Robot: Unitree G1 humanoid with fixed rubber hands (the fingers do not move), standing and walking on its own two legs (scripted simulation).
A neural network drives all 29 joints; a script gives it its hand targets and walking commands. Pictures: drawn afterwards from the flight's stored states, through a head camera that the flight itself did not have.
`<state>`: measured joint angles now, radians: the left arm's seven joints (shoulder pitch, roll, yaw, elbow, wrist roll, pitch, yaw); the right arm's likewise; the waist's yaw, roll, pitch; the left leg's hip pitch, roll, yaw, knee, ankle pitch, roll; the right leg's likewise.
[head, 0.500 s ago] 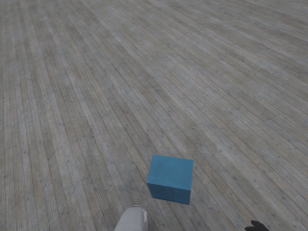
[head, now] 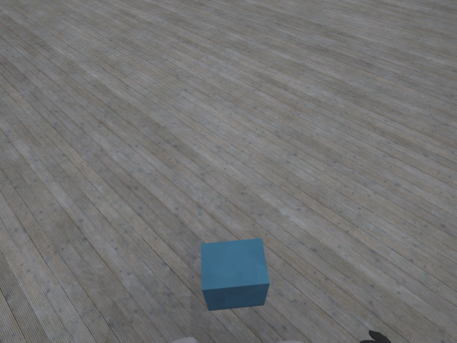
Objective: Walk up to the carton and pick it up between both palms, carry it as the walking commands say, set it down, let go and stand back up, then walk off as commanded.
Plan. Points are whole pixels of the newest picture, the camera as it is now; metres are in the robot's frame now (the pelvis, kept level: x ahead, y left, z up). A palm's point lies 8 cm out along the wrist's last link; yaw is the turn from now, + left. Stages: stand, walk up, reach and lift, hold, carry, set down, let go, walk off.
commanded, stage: walk up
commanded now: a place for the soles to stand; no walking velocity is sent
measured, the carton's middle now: (234, 276) +0.43 +0.01 -0.62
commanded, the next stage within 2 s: reach and lift in 1.46 s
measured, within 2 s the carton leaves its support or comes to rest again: neither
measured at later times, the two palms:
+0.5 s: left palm out of the picture +0.11 +0.26 -0.11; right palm out of the picture +0.06 -0.27 -0.11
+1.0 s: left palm out of the picture +0.14 +0.25 -0.11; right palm out of the picture +0.05 -0.29 -0.11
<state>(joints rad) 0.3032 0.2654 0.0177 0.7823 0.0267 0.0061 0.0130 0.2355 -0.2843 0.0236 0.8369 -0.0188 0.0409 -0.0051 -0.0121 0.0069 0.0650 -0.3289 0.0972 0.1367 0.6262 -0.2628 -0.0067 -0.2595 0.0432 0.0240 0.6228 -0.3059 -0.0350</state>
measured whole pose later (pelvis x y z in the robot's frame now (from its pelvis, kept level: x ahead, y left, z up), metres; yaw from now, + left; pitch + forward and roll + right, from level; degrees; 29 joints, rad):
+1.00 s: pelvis +0.03 -0.01 +0.00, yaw -10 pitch -1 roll +2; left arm 0.28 0.31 0.00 0.83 0.02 0.01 0.01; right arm 0.23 -0.31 0.02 0.87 -0.02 0.04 -0.01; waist -0.01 -0.03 0.04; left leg -0.24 0.13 0.27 0.56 -0.28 -0.02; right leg -0.28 0.11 0.19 0.64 -0.33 -0.04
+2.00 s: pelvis +0.03 +0.02 -0.04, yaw -3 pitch +13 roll +0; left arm 0.04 0.23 0.04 0.48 0.01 0.21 0.01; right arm 0.03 -0.28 -0.14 0.63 0.01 0.16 0.09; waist -0.01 0.00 0.01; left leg -0.74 0.00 0.04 0.91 -0.40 0.02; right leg -0.68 0.00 0.02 0.91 -0.46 0.02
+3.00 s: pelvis -0.03 +0.01 -0.10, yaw -3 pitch +43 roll +0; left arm -0.86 0.20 0.33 0.75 -0.02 0.13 0.03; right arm -0.96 -0.32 -0.25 0.89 0.04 0.11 0.07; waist 0.04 -0.02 -0.10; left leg -1.53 0.02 0.02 1.05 -0.27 0.01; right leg -1.50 0.02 0.01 1.11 -0.37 0.00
